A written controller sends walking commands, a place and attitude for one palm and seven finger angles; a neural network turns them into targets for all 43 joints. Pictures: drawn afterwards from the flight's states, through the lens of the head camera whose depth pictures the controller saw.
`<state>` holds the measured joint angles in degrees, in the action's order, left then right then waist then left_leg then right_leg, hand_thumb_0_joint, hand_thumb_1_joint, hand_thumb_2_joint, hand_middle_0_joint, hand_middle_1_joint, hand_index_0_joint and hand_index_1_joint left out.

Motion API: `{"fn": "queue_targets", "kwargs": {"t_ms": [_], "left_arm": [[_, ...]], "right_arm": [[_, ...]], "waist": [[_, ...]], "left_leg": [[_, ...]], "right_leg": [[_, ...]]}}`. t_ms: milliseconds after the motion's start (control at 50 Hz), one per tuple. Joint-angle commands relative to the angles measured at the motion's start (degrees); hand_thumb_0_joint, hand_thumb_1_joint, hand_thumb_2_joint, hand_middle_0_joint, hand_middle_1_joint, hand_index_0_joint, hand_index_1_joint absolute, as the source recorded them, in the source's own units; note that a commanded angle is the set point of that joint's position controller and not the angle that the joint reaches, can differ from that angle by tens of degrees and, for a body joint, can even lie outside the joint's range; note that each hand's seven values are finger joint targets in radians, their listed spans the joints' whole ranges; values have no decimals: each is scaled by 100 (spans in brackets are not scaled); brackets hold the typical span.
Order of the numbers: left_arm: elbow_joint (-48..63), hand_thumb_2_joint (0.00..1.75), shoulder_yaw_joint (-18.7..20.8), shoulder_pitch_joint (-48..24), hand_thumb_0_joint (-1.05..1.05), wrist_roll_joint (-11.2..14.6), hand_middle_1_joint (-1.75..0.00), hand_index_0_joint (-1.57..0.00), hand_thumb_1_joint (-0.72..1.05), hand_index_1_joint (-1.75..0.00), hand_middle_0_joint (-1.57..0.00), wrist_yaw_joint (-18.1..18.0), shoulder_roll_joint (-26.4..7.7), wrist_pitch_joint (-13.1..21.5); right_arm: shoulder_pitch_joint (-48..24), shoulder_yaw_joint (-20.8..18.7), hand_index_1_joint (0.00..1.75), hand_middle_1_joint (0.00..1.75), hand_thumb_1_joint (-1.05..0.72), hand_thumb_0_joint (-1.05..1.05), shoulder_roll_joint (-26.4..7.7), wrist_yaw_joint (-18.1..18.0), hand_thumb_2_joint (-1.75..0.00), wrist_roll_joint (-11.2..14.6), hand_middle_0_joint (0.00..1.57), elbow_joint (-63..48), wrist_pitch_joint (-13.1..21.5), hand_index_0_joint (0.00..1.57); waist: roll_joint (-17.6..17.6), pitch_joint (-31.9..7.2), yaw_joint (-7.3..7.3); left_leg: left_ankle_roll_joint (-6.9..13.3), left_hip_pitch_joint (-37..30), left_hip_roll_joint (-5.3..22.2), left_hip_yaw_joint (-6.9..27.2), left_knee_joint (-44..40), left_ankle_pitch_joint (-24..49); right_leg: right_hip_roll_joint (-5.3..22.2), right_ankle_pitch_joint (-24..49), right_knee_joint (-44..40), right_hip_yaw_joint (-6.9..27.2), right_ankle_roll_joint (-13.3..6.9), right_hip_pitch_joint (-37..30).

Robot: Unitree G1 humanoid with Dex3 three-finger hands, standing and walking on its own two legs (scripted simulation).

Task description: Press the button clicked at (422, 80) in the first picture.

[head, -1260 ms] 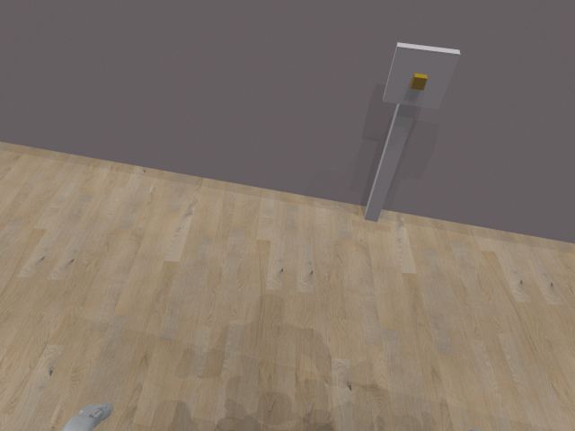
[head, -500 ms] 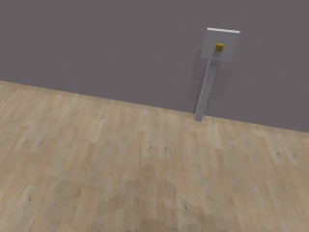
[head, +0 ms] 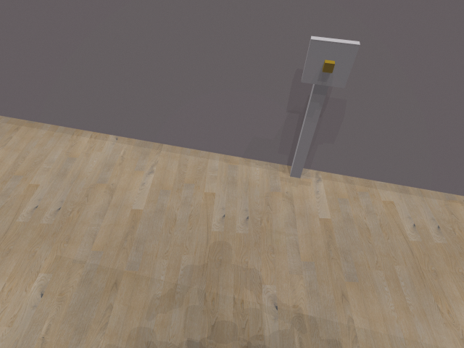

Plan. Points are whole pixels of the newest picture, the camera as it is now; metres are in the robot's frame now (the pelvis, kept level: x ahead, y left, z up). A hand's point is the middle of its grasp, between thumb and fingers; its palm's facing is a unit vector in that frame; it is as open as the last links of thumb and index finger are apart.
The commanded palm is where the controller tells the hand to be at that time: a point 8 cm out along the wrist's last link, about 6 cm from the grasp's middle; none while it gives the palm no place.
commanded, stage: look at it before walking up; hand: left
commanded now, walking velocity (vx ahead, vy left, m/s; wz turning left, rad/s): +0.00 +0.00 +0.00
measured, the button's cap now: (328, 66) +1.12 -0.33 -0.06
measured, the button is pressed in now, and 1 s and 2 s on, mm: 0 0 0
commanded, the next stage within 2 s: walk to a spot facing it in 0.48 s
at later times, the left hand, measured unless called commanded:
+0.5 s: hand out of the picture +0.09 +0.25 -0.16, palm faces -0.04 -0.94 -0.34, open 7.4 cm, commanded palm none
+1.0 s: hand out of the picture +0.06 +0.19 -0.19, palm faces -0.15 -0.95 -0.27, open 7.4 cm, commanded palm none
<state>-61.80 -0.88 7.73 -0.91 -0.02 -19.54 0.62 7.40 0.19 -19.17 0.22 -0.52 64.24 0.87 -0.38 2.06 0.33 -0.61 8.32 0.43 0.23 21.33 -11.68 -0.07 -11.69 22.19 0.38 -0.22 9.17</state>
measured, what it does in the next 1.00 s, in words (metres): stands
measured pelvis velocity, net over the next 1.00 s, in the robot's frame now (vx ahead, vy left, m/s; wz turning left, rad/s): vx -0.02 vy -0.02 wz -0.16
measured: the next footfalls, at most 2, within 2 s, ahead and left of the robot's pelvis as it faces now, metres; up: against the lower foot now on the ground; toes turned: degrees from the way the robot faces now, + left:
left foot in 1.42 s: +0.03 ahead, +0.13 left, +0.00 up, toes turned -24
right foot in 1.92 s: -0.01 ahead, -0.18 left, +0.00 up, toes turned -50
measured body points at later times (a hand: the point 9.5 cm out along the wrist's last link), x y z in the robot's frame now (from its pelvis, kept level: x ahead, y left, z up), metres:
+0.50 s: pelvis +0.01 +0.00 +0.00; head +0.02 +0.01 +0.45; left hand +0.09 +0.30 -0.13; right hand +0.10 -0.29 -0.13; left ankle +0.00 +0.13 -0.75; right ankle +0.00 -0.12 -0.75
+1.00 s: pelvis -0.02 -0.02 -0.03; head +0.01 -0.04 +0.42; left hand +0.07 +0.24 -0.17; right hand +0.02 -0.28 -0.18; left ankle +0.00 +0.12 -0.74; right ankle +0.00 -0.11 -0.75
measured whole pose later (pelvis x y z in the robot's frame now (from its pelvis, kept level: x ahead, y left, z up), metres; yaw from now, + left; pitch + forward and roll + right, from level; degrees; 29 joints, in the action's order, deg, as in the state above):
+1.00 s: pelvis -0.02 -0.02 -0.03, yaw -9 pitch -2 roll +1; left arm -53.7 1.7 13.9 -1.8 0.9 -13.1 -2.6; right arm 9.4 -2.6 -13.6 -0.7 -0.8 56.2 -2.2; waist 1.0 5.7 -1.1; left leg -2.2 16.9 5.4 -7.0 42.4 -23.1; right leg -2.7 -19.5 41.7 1.5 -2.3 20.5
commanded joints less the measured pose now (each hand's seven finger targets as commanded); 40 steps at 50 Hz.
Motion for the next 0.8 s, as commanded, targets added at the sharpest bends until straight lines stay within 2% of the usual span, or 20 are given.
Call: {"fn": "queue_targets", "kwargs": {"t_ms": [0, 120, 180, 480, 600, 660, 700, 780], "left_arm": [[357, 90, 277, -208, 0, 35, -30, -20, 90, -30, -20, -60, -1177, 119], [356, 90, 275, -204, 0, 26, -30, -20, 90, -30, -20, -54, -1185, 110], [349, 90, 274, -209, 0, 30, -30, -20, 90, -30, -20, -58, -1184, 120], [319, 90, 277, -207, 0, 29, -30, -20, 90, -30, -20, -67, -1196, 112], [358, 90, 298, -210, 0, 26, -30, -20, 90, -30, -20, -58, -1196, 87], [401, 90, 236, 144, 0, 25, -30, -20, 90, -30, -20, -92, -578, -105], [541, 90, 285, 261, 0, 8, -30, -20, 90, -30, -20, -82, -572, -185], [872, 90, 388, 363, 0, -25, -30, -20, 90, -30, -20, -29, -540, -264]], "right_arm": [[-292, -216, 30, 30, -90, 0, -1187, -97, -90, 13, 20, -394, 128, 20], [-349, -223, 30, 30, -90, 0, -1199, -95, -90, 14, 20, -410, 116, 20], [-352, -220, 30, 30, -90, 0, -1209, -99, -90, 11, 20, -405, 128, 20], [-405, -215, 30, 30, -90, 0, -1232, -116, -90, 21, 20, -415, 138, 20], [-370, -234, 30, 30, -90, 0, -1233, -141, -90, 12, 20, -425, 134, 20], [47, -163, 30, 30, -90, 0, -549, -178, -90, -1, 20, -452, 9, 20], [121, -230, 30, 30, -90, 0, -577, -205, -90, -4, 20, -606, -66, 20], [135, -376, 30, 30, -90, 0, -637, -221, -90, -21, 20, -943, -130, 20]], "waist": [[25, -453, -45], [0, -356, -44], [37, -521, -35], [46, -531, -51], [79, -452, -43], [7, -421, -11], [9, -303, -6], [163, -248, -9]], "left_leg": [[196, -67, 629, 520, -304, 742], [205, -100, 627, 541, -345, 713], [202, -190, 647, 521, -319, 913], [202, -321, 674, 508, -383, 1254], [180, -410, 702, 409, -316, 1251], [69, -356, 744, 98, 35, 1270], [80, -240, 794, 16, 207, 997], [195, 29, 997, 64, 388, 434]], "right_leg": [[704, 761, -365, 638, -175, -146], [684, 697, -399, 633, -172, -58], [709, 937, -365, 614, -172, -184], [701, 1224, -340, 536, -145, -309], [663, 1382, -323, 628, -170, -179], [624, 1730, 62, 711, -104, 90], [551, 1637, 296, 806, -120, 397], [342, 1263, 842, 898, -137, 882]]}}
